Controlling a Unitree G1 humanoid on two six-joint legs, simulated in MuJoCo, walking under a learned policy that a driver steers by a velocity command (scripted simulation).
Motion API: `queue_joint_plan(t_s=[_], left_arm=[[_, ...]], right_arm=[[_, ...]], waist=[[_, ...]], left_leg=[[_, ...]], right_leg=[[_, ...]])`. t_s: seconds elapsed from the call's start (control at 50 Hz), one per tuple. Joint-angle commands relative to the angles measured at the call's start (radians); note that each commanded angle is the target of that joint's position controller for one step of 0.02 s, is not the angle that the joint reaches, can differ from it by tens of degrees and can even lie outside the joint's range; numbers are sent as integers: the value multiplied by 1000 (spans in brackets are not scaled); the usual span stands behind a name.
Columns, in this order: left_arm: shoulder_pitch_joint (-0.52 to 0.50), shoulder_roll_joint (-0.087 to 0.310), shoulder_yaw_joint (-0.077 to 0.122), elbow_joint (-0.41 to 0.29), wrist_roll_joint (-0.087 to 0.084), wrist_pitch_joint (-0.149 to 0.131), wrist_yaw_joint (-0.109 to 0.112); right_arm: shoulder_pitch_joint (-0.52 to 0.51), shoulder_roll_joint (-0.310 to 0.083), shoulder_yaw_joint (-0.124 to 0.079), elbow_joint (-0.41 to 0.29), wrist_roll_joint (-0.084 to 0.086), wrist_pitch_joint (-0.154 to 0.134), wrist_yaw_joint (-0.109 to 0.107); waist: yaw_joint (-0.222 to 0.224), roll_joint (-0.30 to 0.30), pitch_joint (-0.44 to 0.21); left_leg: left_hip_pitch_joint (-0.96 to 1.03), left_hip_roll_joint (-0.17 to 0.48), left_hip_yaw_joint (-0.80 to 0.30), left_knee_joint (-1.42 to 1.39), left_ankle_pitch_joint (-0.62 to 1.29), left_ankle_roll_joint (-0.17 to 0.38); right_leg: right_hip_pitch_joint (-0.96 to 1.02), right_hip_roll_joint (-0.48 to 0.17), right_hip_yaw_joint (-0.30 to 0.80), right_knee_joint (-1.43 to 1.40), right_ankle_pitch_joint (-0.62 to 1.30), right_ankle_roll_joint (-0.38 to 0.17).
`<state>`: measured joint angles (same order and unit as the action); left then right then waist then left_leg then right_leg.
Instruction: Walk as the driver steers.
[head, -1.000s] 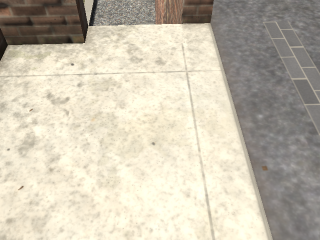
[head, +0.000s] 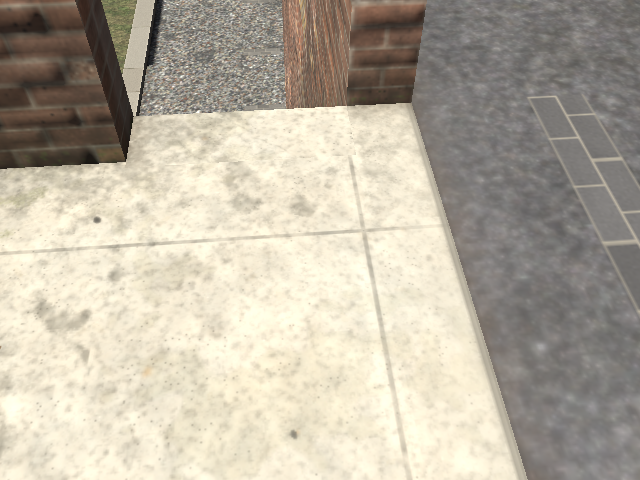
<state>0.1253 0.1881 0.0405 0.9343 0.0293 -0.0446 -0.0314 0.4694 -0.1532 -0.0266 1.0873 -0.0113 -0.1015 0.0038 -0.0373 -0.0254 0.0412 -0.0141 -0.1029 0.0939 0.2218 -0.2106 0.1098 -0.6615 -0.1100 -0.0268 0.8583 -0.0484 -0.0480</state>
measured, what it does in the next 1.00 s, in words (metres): walks ahead: right foot, then left foot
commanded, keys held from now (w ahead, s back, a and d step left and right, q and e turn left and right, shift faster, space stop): w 1.00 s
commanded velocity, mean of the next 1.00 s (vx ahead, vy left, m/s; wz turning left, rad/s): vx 0.50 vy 0.00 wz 0.00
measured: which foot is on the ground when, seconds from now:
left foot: down 0.00-0.24, up 0.26-0.74, down 0.76-1.00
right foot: up 0.00-0.20, down 0.22-0.76, up 0.78-1.00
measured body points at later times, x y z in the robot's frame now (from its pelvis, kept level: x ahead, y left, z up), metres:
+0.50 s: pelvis +0.29 -0.05 +0.00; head +0.31 -0.06 +0.45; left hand +0.24 +0.19 -0.14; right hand +0.38 -0.29 -0.14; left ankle +0.38 +0.11 -0.67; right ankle +0.26 -0.10 -0.75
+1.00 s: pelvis +0.56 +0.01 +0.00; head +0.58 +0.02 +0.45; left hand +0.63 +0.26 -0.15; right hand +0.55 -0.24 -0.14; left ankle +0.56 +0.06 -0.75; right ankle +0.59 -0.14 -0.67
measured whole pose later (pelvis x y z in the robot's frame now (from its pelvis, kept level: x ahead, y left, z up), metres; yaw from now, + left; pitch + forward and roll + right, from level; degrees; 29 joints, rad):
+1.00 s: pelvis +0.56 +0.01 +0.00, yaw +0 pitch -1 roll +0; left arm 0.23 0.21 0.06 0.98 0.04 -0.05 -0.02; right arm 0.36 -0.19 -0.05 1.04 -0.01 -0.10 0.00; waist -0.01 -0.03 0.04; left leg -0.14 -0.07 0.11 0.31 -0.17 0.11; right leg -0.54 -0.08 0.00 1.07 -0.23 -0.06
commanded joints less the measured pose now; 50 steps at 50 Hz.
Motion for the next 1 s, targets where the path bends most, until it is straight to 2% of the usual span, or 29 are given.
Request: queue_joint_plan(t_s=[0.02, 0.1, 0.14, 0.18, 0.2, 0.22, 0.24, 0.26, 0.28, 0.3, 0.34, 0.36, 0.4, 0.44, 0.52, 0.58, 0.66, 0.7, 0.72, 0.74, 0.76, 0.78, 0.8, 0.82, 0.84, 0.86, 0.9, 0.94, 1.0], left_arm=[[-106, 18, -5, -71, -10, -6, -5], [-202, 32, -4, -106, -11, -13, -3], [-196, 42, 1, -113, -11, -21, 0], [-65, 66, 16, -76, -9, -32, 12], [96, 85, 29, -22, -6, -40, 21], [270, 139, 50, 25, 16, -49, 33], [403, 254, 80, 36, 42, -49, 38], [355, 220, 76, 39, 5, -32, 25], [232, 180, 63, 26, -16, -30, 20], [155, 116, 47, 13, -19, -38, 15], [137, 41, 23, 37, -18, -51, 21], [159, 32, 18, 51, -17, -57, 25], [215, 61, 21, 75, -18, -70, 28], [251, 87, 23, 86, -17, -74, 28], [320, 81, 11, 98, -18, -71, 27], [385, 90, 9, 116, -18, -72, 32], [434, 102, 10, 140, -5, -65, 44], [412, 114, 14, 142, -1, -62, 51], [395, 124, 17, 141, 0, -61, 53], [380, 132, 19, 141, -1, -58, 52], [366, 125, 16, 134, -7, -56, 50], [384, 71, 0, 96, -32, -57, 43], [480, 30, -1, 99, -52, -55, 36], [381, 105, 21, 92, -26, -49, 38], [295, 96, 21, 62, -20, -54, 32], [259, 78, 20, 57, -16, -54, 30], [284, 44, 18, 67, 7, -29, 19], [274, 31, 19, 59, 11, -11, 10], [153, 42, 20, 15, 10, 4, 3]], right_arm=[[60, -106, -9, -30, 2, -16, -7], [120, -117, -8, -5, -10, -11, -19], [107, -129, -11, -1, -16, -9, -25], [78, -151, -17, -1, -17, -7, -28], [59, -159, -18, -2, -13, -3, -26], [43, -147, -13, -21, -3, -5, -24], [132, -43, 8, -54, 40, -5, -10], [118, -117, -16, -40, 24, -3, -10], [12, -133, -26, -75, 8, -1, -9], [-54, -120, -23, -94, 2, -6, -5], [-56, -82, -24, -92, -22, 16, 3], [-37, -58, -22, -85, -28, 30, 10], [-62, -55, -24, -100, -31, 46, 18], [-152, -67, -26, -136, -29, 55, 23], [-343, -73, -18, -201, -16, 55, 27], [-442, -66, -9, -229, -8, 53, 27], [-525, -87, -13, -265, -9, 43, 24], [-499, -97, -19, -264, -10, 34, 21], [-438, -107, -26, -246, -10, 29, 15], [-315, -121, -37, -205, -12, 21, 8], [-139, -153, -54, -146, -25, 11, -2], [28, -247, -79, -120, -52, 4, -13], [38, -301, -92, -117, -44, 14, -2], [-56, -250, -83, -125, -9, 24, 4], [-155, -188, -65, -141, -1, 22, 8], [-203, -140, -52, -145, -4, 15, 11], [-195, -84, -33, -119, -1, 4, 2], [-134, -101, -32, -93, 1, -10, -3], [-78, -134, -35, -76, 2, -14, -5]], waist=[[-4, 80, 79], [-28, 89, 87], [-8, 94, 80], [55, 109, 10], [123, 92, -69], [190, 69, -170], [178, -136, -339], [159, -83, -357], [110, -36, -176], [87, 2, -81], [22, -3, -1], [8, -11, -1], [-6, -14, 8], [0, -19, 33], [42, -28, 64], [75, -38, 64], [91, -41, 80], [63, -42, 67], [34, -49, 35], [-18, -41, -26], [-86, -11, -122], [-122, 110, -258], [-75, 262, -343], [-48, 112, -231], [-18, 79, -100], [10, 47, -44], [60, 73, -16], [72, 75, -14], [63, 76, 27]], left_leg=[[-60, 263, -148, -105, 364, 74], [93, 302, -147, -52, 484, 86], [143, 320, -137, 7, 619, 84], [144, 314, -112, 170, 885, 62], [105, 286, -85, 344, 904, 45], [-82, 256, -69, 575, 680, 30], [-443, 108, 4, 997, 108, -21], [-579, 43, -108, 1152, -282, -11], [-647, 114, -139, 1144, -187, -3], [-628, 149, -138, 1084, -110, -4], [-533, 195, -133, 974, -62, -18], [-500, 197, -124, 950, -53, -28], [-522, 199, -102, 914, -24, -43], [-589, 214, -84, 846, 47, -58], [-632, 209, -46, 615, 184, -79], [-611, 182, -18, 478, 234, -72], [-633, 162, -17, 386, 165, -38], [-563, 134, -6, 340, 87, -8], [-468, 103, 8, 318, 48, 9], [-322, 68, 24, 272, 51, 29], [-83, 90, -4, 239, 86, 59], [212, 342, -306, 222, -7, 133], [358, 552, -742, 91, -4, 255], [250, 490, -682, 56, -90, 216], [97, 455, -536, 23, -63, 179], [-9, 406, -438, -13, 18, 143], [-124, 335, -306, -50, 129, 96], [-139, 318, -255, -63, 233, 98], [-131, 300, -206, -102, 246, 97]], right_leg=[[16, 37, -50, -142, 88, 7], [2, 64, -64, -245, 39, -19], [49, 86, -71, -289, -38, -47], [242, 147, -94, -332, -114, -83], [429, 172, -104, -397, -78, -107], [698, 60, 12, -397, -102, -150], [1033, -271, 481, -429, -192, -287], [1002, -316, 716, -565, -219, -323], [845, -267, 544, -596, -267, -279], [697, -227, 429, -641, -204, -247], [518, -134, 264, -690, -79, -175], [489, -115, 221, -699, -32, -165], [479, -95, 168, -710, 76, -168], [486, -82, 132, -733, 101, -168], [529, -50, 80, -744, 183, -148], [603, -57, 64, -735, 233, -139], [753, -109, 73, -685, 314, -154], [788, -121, 57, -615, 463, -142], [786, -117, 43, -540, 598, -129], [771, -97, 24, -400, 684, -116], [662, -56, -8, -198, 593, -96], [390, 19, -57, 132, 223, -64], [110, 192, -32, 433, -500, -42], [28, 123, 77, 478, -418, -57], [14, 82, 72, 435, -319, -58], [51, 50, 68, 376, -258, -56], [138, 22, 59, 299, -223, -35], [143, 21, 38, 266, -204, -18], [46, 0, 14, 179, -108, 7]])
